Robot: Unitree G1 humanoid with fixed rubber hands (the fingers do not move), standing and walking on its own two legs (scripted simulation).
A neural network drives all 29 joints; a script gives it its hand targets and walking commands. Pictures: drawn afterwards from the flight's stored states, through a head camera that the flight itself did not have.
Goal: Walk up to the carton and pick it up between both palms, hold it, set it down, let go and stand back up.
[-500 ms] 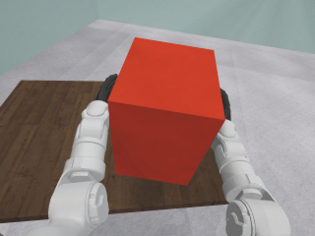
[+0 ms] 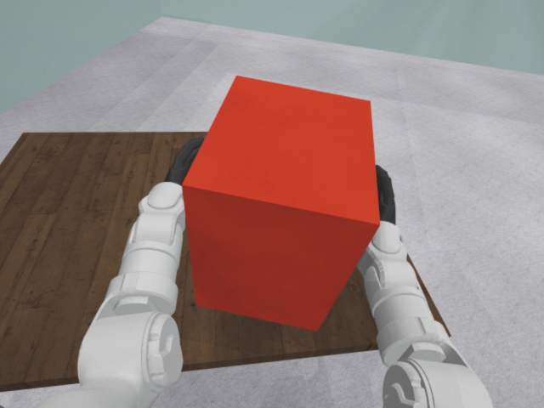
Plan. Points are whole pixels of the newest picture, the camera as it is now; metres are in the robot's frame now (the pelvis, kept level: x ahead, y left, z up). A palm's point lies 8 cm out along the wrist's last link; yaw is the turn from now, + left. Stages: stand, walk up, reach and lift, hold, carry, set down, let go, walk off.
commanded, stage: set down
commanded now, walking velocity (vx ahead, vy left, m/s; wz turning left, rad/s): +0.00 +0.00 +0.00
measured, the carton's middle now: (278, 208) +0.42 -0.02 +0.09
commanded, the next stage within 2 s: none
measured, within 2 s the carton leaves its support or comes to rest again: rests again in 1.54 s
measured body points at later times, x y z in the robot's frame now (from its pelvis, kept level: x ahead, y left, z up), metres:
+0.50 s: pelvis +0.00 +0.01 +0.00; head +0.02 +0.05 +0.45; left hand +0.46 +0.14 +0.10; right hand +0.38 -0.16 +0.09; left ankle +0.02 +0.08 -0.75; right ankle -0.03 -0.13 -0.75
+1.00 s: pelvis +0.00 +0.01 +0.00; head +0.03 +0.06 +0.44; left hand +0.46 +0.14 +0.07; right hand +0.37 -0.15 +0.06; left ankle +0.02 +0.08 -0.75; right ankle -0.03 -0.13 -0.75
